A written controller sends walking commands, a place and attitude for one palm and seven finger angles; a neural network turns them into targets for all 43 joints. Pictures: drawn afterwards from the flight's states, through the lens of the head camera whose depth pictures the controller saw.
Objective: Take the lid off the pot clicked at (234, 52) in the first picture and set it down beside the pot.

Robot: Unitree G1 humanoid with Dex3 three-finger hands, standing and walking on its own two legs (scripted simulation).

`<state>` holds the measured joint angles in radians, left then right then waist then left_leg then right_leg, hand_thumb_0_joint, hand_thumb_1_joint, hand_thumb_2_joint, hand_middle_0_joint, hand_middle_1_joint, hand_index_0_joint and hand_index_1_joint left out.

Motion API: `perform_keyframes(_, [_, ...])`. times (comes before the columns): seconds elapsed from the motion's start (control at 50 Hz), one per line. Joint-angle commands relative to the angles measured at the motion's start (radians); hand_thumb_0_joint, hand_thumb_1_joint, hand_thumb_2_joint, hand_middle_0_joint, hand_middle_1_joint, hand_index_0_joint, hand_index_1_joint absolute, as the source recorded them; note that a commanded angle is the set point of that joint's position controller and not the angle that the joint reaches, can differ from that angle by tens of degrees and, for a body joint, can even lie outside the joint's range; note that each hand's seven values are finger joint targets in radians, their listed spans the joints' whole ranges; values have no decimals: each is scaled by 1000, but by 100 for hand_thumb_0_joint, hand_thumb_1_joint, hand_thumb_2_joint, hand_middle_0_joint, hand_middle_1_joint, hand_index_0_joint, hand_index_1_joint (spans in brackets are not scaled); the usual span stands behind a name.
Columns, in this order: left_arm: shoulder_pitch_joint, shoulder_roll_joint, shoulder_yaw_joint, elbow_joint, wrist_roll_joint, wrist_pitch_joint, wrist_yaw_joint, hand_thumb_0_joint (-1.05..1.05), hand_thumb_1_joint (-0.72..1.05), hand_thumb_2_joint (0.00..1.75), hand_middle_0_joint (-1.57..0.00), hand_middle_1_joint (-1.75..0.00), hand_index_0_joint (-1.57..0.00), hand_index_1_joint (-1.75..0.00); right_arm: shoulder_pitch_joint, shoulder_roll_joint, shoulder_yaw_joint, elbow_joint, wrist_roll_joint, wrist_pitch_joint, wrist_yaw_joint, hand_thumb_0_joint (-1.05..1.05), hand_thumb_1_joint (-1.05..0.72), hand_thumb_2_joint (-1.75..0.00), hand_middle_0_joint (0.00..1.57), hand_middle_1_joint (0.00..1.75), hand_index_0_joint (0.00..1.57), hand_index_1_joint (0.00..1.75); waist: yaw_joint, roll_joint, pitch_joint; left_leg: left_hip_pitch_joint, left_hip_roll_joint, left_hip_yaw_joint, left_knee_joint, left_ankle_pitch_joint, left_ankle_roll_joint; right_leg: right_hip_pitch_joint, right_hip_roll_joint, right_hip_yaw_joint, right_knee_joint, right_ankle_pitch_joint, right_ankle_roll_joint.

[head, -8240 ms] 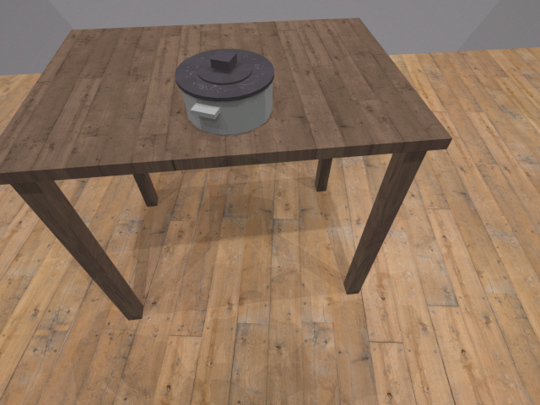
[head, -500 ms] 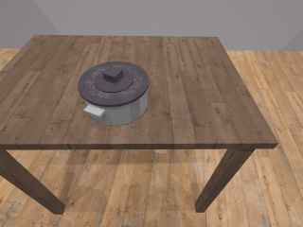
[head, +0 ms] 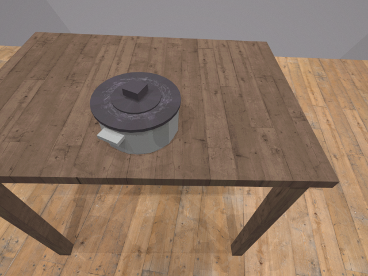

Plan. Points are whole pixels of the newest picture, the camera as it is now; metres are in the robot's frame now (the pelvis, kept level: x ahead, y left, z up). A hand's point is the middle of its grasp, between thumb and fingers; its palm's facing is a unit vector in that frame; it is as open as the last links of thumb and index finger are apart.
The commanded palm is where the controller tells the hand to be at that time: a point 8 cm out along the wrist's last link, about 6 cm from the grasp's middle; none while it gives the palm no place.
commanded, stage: look again from close up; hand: left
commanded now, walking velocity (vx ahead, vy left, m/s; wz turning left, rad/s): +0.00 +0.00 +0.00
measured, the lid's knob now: (135, 89) +0.47 +0.15 +0.16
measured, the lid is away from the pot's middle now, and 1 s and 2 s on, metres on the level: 0.00 0.00 0.00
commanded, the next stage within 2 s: lift the closed hand beside the body in 0.06 s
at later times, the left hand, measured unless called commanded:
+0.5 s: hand (87, 275) +0.13 +0.19 -0.02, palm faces +0.23 -0.92 -0.31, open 5.2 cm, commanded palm +0.08 +0.24 +0.02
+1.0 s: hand (58, 253) +0.14 +0.21 +0.08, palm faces +0.32 -0.84 -0.44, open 3.1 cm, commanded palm +0.08 +0.25 +0.12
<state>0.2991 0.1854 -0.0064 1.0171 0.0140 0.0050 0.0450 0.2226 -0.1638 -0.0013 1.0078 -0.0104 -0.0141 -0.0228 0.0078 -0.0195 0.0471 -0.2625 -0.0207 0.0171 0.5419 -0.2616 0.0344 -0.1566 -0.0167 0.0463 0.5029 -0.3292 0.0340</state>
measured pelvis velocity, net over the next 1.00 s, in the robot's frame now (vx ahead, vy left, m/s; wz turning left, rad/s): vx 0.01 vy -0.03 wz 0.04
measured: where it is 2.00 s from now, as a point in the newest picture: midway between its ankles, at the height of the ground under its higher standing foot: outside the picture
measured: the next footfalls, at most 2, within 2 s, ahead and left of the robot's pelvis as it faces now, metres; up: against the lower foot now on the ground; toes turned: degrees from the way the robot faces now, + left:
none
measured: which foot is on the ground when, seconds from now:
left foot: down 0.00-1.00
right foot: down 0.00-1.00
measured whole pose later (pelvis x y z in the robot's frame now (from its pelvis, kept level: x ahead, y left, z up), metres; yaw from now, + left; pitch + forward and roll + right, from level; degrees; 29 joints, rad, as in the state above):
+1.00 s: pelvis +0.01 -0.03 +0.01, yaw +2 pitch -1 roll +0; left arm 0.75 0.30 0.21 -0.41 -0.03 -0.06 0.07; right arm 0.19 -0.18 0.00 0.63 -0.01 -0.14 -0.06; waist 0.07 0.05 -0.01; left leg -0.22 0.00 -0.03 0.48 -0.25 0.00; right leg -0.09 0.01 0.00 0.43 -0.32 0.00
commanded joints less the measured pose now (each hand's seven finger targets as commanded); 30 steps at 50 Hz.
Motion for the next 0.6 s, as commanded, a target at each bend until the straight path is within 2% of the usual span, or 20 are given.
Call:
perform_keyframes(0.0, [68,105,22,-29,0,-19,1,0,90,90,-20,-30,-20,-30,35,-115,-24,-35,6,-17,-2,0,-90,-90,20,30,20,30,-5,22,-6,64,111,-99,-104,182,5,-65,-66,46,-83,195,-60])
perform_keyframes(0.12, [68,103,20,-14,-1,-17,-1,0,90,90,-20,-30,-20,-30,42,-112,-22,-18,8,-17,-2,0,-90,-90,20,30,20,30,-5,35,2,66,112,-100,-122,169,4,-58,-67,42,-96,181,-57])
perform_keyframes(0.14, [34,144,-3,-19,-6,-48,1,0,90,90,-20,-30,-20,-30,68,-106,-9,-21,-16,-21,3,0,-90,-90,20,30,20,30,-20,135,-30,156,57,-99,-132,277,25,-41,-2,25,-46,174,-78])
perform_keyframes(0.16, [-534,376,135,-1057,-138,-154,61,0,90,90,-24,-35,-24,-35,-160,-250,-45,-292,50,-151,11,0,-90,-90,20,30,20,30,27,170,-294,186,-32,-81,-121,182,-6,-68,-4,-47,-83,161,-57])
perform_keyframes(0.18, [-149,225,-17,-1150,-114,-95,98,0,90,90,-29,-40,-29,-40,-10,-198,-15,-343,69,-250,-24,0,-90,-90,20,30,20,30,-30,232,-379,334,27,-53,-157,255,-49,-10,28,-74,-54,224,-86])
perform_keyframes(0.2, [54,124,36,-958,-80,-12,130,0,90,90,-33,-44,-33,-44,-62,-179,-21,-256,69,-263,-30,0,-90,-90,20,30,20,30,-12,179,-281,257,34,-68,-163,285,-61,-25,25,-86,-64,238,-83])
perform_keyframes(0.22, [197,38,9,-899,-57,24,136,0,90,90,-38,-49,-38,-49,-74,-169,-23,-271,59,-271,-17,0,-90,-90,20,30,20,30,5,121,-163,206,24,-79,-170,335,-43,-18,20,-121,-93,248,-76])
perform_keyframes(0.24, [309,15,27,-745,-21,45,140,0,90,90,-42,-54,-42,-54,-94,-167,-40,-268,52,-263,-1,0,-90,-90,20,30,20,30,0,34,-66,144,23,-75,-160,341,-30,-43,23,-136,-121,250,-68])
perform_keyframes(0.26, [309,10,37,-669,1,47,129,0,90,90,-46,-59,-46,-59,-83,-174,-57,-290,41,-240,22,0,-90,-90,20,30,20,30,-10,-45,19,82,26,-80,-145,299,-27,-105,22,-150,-125,237,-61])
perform_keyframes(0.28, [327,45,83,-711,4,25,112,0,90,90,-51,-64,-51,-64,-98,-176,-77,-325,39,-217,31,0,-90,-90,20,30,20,30,5,-85,32,53,31,-79,-139,271,-26,-119,22,-149,-124,216,-57])
perform_keyframes(0.3, [393,76,115,-816,5,4,98,0,90,90,-55,-68,-55,-68,-113,-173,-84,-377,36,-207,37,0,-90,-90,20,30,20,30,27,-79,-6,58,30,-70,-139,231,-27,-109,19,-141,-128,187,-55])
perform_keyframes(0.34, [474,148,180,-1021,-12,-29,83,0,90,90,-64,-78,-64,-78,-140,-161,-82,-450,40,-191,34,0,-90,-90,20,30,20,30,56,30,-78,80,25,-43,-137,200,-27,-61,14,-125,-136,166,-60])
perform_keyframes(0.38, [407,145,161,-1138,-21,-51,68,0,90,90,-73,-88,-73,-88,-152,-156,-69,-506,37,-185,29,0,-90,-90,20,30,20,30,32,57,-61,71,20,-32,-129,142,-24,-101,16,-114,-138,135,-55])
perform_keyframes(0.42, [376,126,152,-1106,-28,-57,57,0,90,90,-82,-97,-82,-97,-154,-161,-67,-528,32,-165,17,0,-90,-90,20,30,20,30,8,-1,-4,57,22,-24,-113,64,-20,-170,17,-109,-155,80,-45])
perform_keyframes(0.44, [351,164,188,-1140,-30,-68,60,0,90,90,-86,-102,-86,-102,-154,-166,-69,-539,31,-154,10,0,-90,-90,20,30,20,30,1,-22,-7,70,24,-18,-99,48,-18,-186,15,-109,-171,63,-44])
perform_keyframes(0.48, [307,167,169,-1291,-37,-95,51,0,90,90,-95,-112,-95,-112,-155,-168,-56,-577,20,-159,0,0,-90,-90,20,30,20,30,8,49,-80,119,19,-9,-90,56,-13,-172,12,-94,-166,62,-43])
perform_keyframes(0.5, [307,159,156,-1336,-42,-98,48,0,90,90,-99,-116,-99,-116,-152,-162,-50,-588,17,-162,-6,0,-90,-90,20,30,20,30,7,68,-89,133,19,-8,-88,56,-10,-169,12,-91,-166,61,-42])
perform_keyframes(0.54, [273,211,207,-1371,-41,-97,56,0,90,90,-108,-126,-108,-126,-156,-169,-46,-587,11,-161,-18,0,-90,-90,20,30,20,30,6,31,-83,144,15,-8,-77,68,-8,-183,14,-92,-181,66,-40])
perform_keyframes(0.56, [303,162,174,-1373,-49,-95,51,0,90,90,-112,-131,-112,-131,-148,-163,-48,-589,13,-162,-25,0,-90,-90,20,30,20,30,4,40,-71,142,17,-3,-76,73,-5,-174,12,-92,-180,76,-40])
perform_keyframes(0.58, [304,179,184,-1381,-50,-95,50,0,90,90,-117,-136,-117,-136,-158,-170,-44,-588,10,-161,-28,0,-90,-90,20,30,20,30,10,34,-54,146,17,-8,-80,87,-5,-177,14,-90,-181,90,-41])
